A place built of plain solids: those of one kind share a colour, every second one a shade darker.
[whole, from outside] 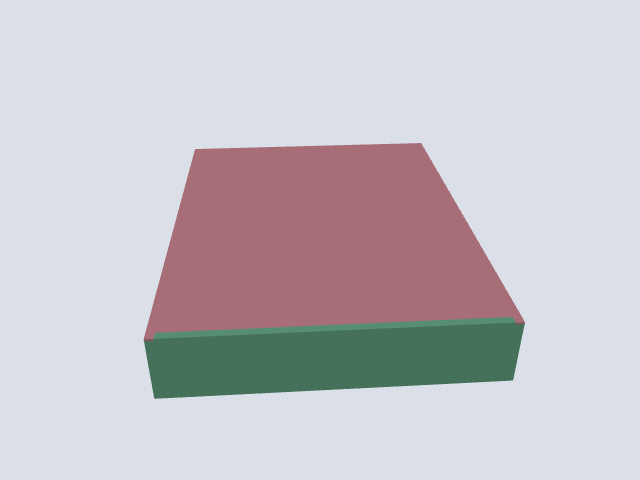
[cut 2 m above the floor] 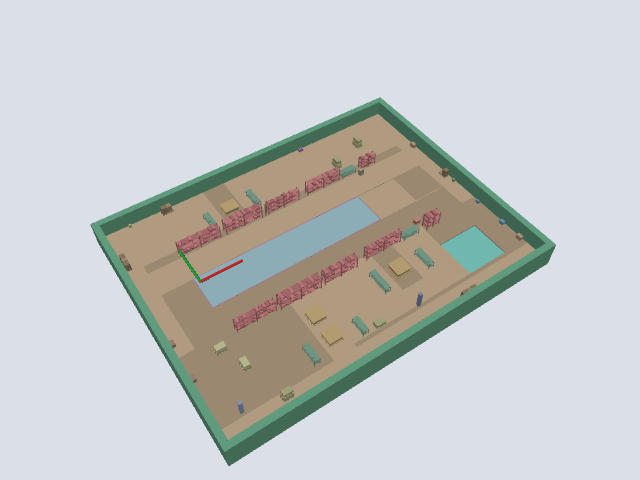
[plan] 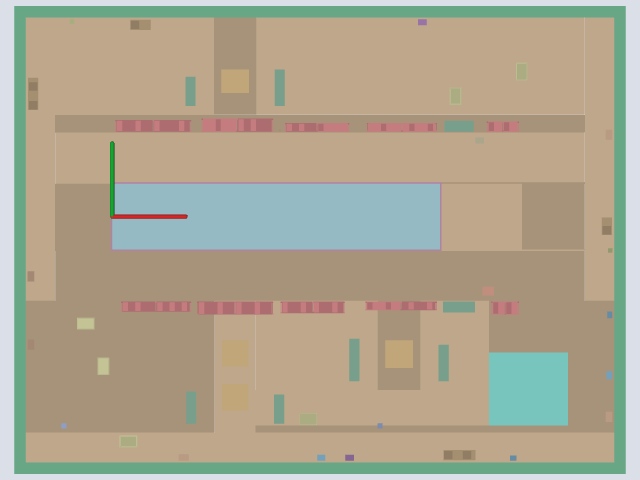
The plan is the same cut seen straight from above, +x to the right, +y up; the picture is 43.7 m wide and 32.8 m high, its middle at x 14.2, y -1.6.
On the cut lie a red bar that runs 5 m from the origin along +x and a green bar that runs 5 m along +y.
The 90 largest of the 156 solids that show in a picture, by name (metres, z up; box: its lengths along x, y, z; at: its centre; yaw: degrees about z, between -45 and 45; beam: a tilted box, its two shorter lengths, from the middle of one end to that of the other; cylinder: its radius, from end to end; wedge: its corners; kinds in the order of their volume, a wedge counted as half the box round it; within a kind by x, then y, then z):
{
 "floor_1": {"box": [2.0, 19.35, 1.4], "at": [-4.9, 3.92, -0.7]},
 "floor_2": {"box": [3.8, 0.1, 1.4], "at": [-2.0, -2.3, -0.7]},
 "floor_3": {"box": [3.8, 4.5, 1.4], "at": [-2.0, 0.0, -0.7]},
 "floor_4": {"box": [3.8, 0.1, 1.4], "at": [-2.0, 2.3, -0.7]},
 "floor_5": {"box": [12.9, 9.0, 1.4], "at": [0.55, -10.25, -0.7]},
 "floor_6": {"box": [10.85, 6.65, 1.4], "at": [1.52, 10.28, -0.7]},
 "floor_7": {"box": [2.8, 7.8, 1.4], "at": [8.4, -10.85, -0.7]},
 "floor_8": {"box": [2.8, 1.2, 1.4], "at": [8.4, -6.35, -0.7]},
 "floor_9": {"box": [2.9, 4.6, 1.4], "at": [8.4, 9.25, -0.7]},
 "floor_10": {"box": [2.9, 2.05, 1.4], "at": [8.4, 12.57, -0.7]},
 "floor_11": {"box": [8.35, 6.1, 1.4], "at": [13.97, -8.8, -0.7]},
 "floor_12": {"box": [40.2, 2.05, 1.4], "at": [14.2, -15.78, -0.7]},
 "floor_13": {"box": [36.2, 3.4, 1.4], "at": [14.2, -4.05, -0.7]},
 "floor_14": {"box": [36.2, 3.4, 1.4], "at": [14.2, 4.05, -0.7]},
 "floor_15": {"box": [36.2, 1.2, 1.4], "at": [14.2, 6.35, -0.7]},
 "floor_16": {"box": [15.95, 2.43, 1.4], "at": [17.78, -13.07, -0.7]},
 "floor_17": {"box": [2.9, 4.9, 1.4], "at": [19.6, -9.4, -0.7]},
 "floor_18": {"box": [2.9, 1.2, 1.4], "at": [19.6, -6.35, -0.7]},
 "floor_19": {"box": [22.45, 6.65, 1.4], "at": [21.07, 10.28, -0.7]},
 "floor_20": {"box": [24.5, 0.47, 1.4], "at": [22.05, -14.52, -0.7]},
 "floor_21": {"box": [4.7, 6.1, 1.4], "at": [23.4, -8.8, -0.7]},
 "floor_22": {"box": [5.5, 4.5, 1.4], "at": [25.25, 0.0, -0.7]},
 "floor_23": {"box": [9.8, 0.1, 1.4], "at": [27.4, -2.3, -0.7]},
 "floor_24": {"box": [9.8, 0.1, 1.4], "at": [27.4, 2.3, -0.7]},
 "floor_25": {"box": [5.4, 3.53, 1.4], "at": [28.45, -7.51, -0.7]},
 "floor_26": {"box": [4.3, 4.5, 1.4], "at": [30.15, 0.0, -0.7]},
 "floor_27": {"box": [3.15, 8.53, 1.4], "at": [32.73, -10.02, -0.7]},
 "floor_28": {"box": [2.0, 19.35, 1.4], "at": [33.3, 3.92, -0.7]},
 "wall_1": {"box": [0.8, 30.4, 6.6], "at": [-6.3, -1.6, 1.9]},
 "wall_2": {"box": [41.8, 0.8, 6.6], "at": [14.2, -17.2, 1.9]},
 "wall_3": {"box": [41.8, 0.8, 6.6], "at": [14.2, 14.0, 1.9]},
 "wall_4": {"box": [0.8, 30.4, 6.6], "at": [34.7, -1.6, 1.9]},
 "ceil_hall_1": {"box": [41.8, 32.0, 0.2], "at": [14.2, -1.6, 5.1]},
 "floor_pit_1": {"box": [22.4, 4.5, 1.4], "at": [11.2, 0.0, -0.7]},
 "floor_washbay_1": {"box": [5.4, 5.0, 1.28], "at": [28.45, -11.78, -0.76]},
 "floor_band_1": {"box": [22.5, 0.1, 1.4], "at": [11.15, 2.3, -0.7]},
 "floor_band_2": {"box": [22.6, 0.1, 1.4], "at": [11.2, -2.3, -0.7]},
 "floor_band_3": {"box": [0.1, 4.6, 1.4], "at": [22.45, 0.05, -0.7]},
 "drums_1": {"box": [0.58, 0.58, 0.88], "at": [-5.4, 7.61, 0.56]},
 "drums_2": {"box": [0.58, 0.58, 0.88], "at": [-5.4, 8.25, 0.56]},
 "drums_3": {"box": [0.7, 2.2, 0.12], "at": [-5.4, 8.38, 0.06]},
 "drums_4": {"box": [0.58, 0.58, 0.88], "at": [-5.4, 8.89, 0.56]},
 "drums_5": {"box": [0.58, 0.58, 0.88], "at": [1.56, 13.1, 0.56]},
 "drums_6": {"box": [1.4, 0.7, 0.12], "at": [1.93, 13.1, 0.06]},
 "drums_7": {"box": [0.58, 0.58, 0.88], "at": [2.2, 13.1, 0.56]},
 "drums_8": {"box": [0.58, 0.58, 0.88], "at": [22.96, -16.3, 0.56]},
 "drums_9": {"box": [0.58, 0.58, 0.88], "at": [23.6, -16.3, 0.56]},
 "drums_10": {"box": [2.2, 0.7, 0.12], "at": [23.73, -16.3, 0.06]},
 "drums_11": {"box": [0.58, 0.58, 0.88], "at": [24.24, -16.3, 0.56]},
 "drums_12": {"box": [0.58, 0.58, 0.88], "at": [33.8, -0.93, 0.56]},
 "drums_13": {"box": [0.7, 1.2, 0.12], "at": [33.8, -0.66, 0.06]},
 "pallet_1": {"box": [1.1, 0.7, 0.38], "at": [-1.8, -7.31, 0.62]},
 "pallet_2": {"box": [0.7, 1.1, 0.36], "at": [-0.6, -10.23, 0.66]},
 "pallet_3": {"box": [1.1, 0.7, 0.29], "at": [1.11, -15.36, 0.71]},
 "pallet_4": {"box": [1.04, 0.64, 0.36], "at": [1.11, -15.36, 1.04]},
 "pallet_5": {"box": [1.16, 0.76, 0.35], "at": [13.39, -13.84, 0.31]},
 "pallet_6": {"box": [0.64, 1.04, 0.43], "at": [23.47, 8.23, 0.95]},
 "pallet_7": {"box": [0.64, 1.04, 0.4], "at": [27.98, 9.91, 1.0]},
 "rack_1": {"box": [2.45, 0.8, 0.05], "at": [1.52, 6.2, 1.03]},
 "rack_2": {"box": [2.45, 0.8, 0.05], "at": [1.52, 6.2, 1.74]},
 "rack_3": {"box": [2.25, 0.7, 0.05], "at": [1.82, -6.15, 0.94]},
 "rack_4": {"box": [2.45, 0.8, 0.05], "at": [4.08, 6.2, 1.03]},
 "rack_5": {"box": [2.45, 0.8, 0.05], "at": [4.08, 6.2, 1.74]},
 "rack_6": {"box": [2.45, 0.9, 0.05], "at": [7.12, -6.25, 1.89]},
 "rack_7": {"box": [2.3, 0.9, 0.05], "at": [7.35, 6.25, 1.77]},
 "rack_8": {"box": [2.45, 0.9, 0.05], "at": [9.68, -6.25, 0.33]},
 "rack_9": {"box": [2.45, 0.9, 0.05], "at": [9.68, -6.25, 1.11]},
 "rack_10": {"box": [2.45, 0.9, 0.05], "at": [9.68, -6.25, 1.89]},
 "rack_11": {"box": [2.3, 0.9, 0.05], "at": [9.75, 6.25, 1.05]},
 "rack_12": {"box": [2.3, 0.9, 0.05], "at": [9.75, 6.25, 1.77]},
 "rack_13": {"box": [2.05, 0.8, 0.05], "at": [12.62, -6.2, 1.7]},
 "rack_14": {"box": [2.05, 0.8, 0.05], "at": [14.78, -6.2, 1.7]},
 "wall_column_1": {"box": [0.36, 0.36, 5.0], "at": [-3.3, -14.3, 2.5]},
 "wall_column_2": {"box": [0.36, 0.36, 5.0], "at": [18.3, -14.3, 2.5]},
 "lifttable_1": {"box": [1.8, 1.8, 0.07], "at": [8.4, -12.35, 0.58]},
 "lifttable_2": {"box": [1.8, 1.8, 0.07], "at": [8.4, -9.35, 0.58]},
 "lifttable_3": {"box": [1.9, 1.6, 0.07], "at": [8.4, 9.25, 0.58]},
 "lifttable_4": {"box": [1.9, 1.9, 0.07], "at": [19.6, -9.4, 0.58]},
 "chest_1": {"box": [0.45, 0.7, 0.55], "at": [-5.55, -8.75, 0.28]},
 "chest_2": {"box": [0.45, 0.7, 0.55], "at": [-5.55, -4.08, 0.28]},
 "chest_3": {"box": [0.7, 0.45, 0.55], "at": [4.89, -16.45, 0.28]},
 "chest_4": {"box": [0.45, 0.7, 0.55], "at": [33.95, -13.69, 0.28]},
 "chest_5": {"box": [0.45, 0.7, 0.55], "at": [33.95, 5.59, 0.28]},
 "workbench_1": {"box": [0.7, 2.5, 0.05], "at": [11.45, 8.8, 0.88]},
 "workbench_2": {"box": [0.58, 2.78, 0.05], "at": [16.55, -9.8, 0.2]},
 "workbench_3": {"box": [0.7, 2.9, 0.05], "at": [16.55, -9.8, 0.88]},
 "workbench_4": {"box": [0.7, 2.5, 0.05], "at": [22.65, -10.0, 0.88]},
 "workbench_5": {"box": [2.2, 0.75, 0.05], "at": [23.7, -6.17, 0.88]},
 "box_1": {"box": [0.55, 0.4, 0.45], "at": [14.28, -16.48, 0.23]},
 "box_2": {"box": [0.4, 0.55, 0.45], "at": [33.98, -10.84, 0.23]}
}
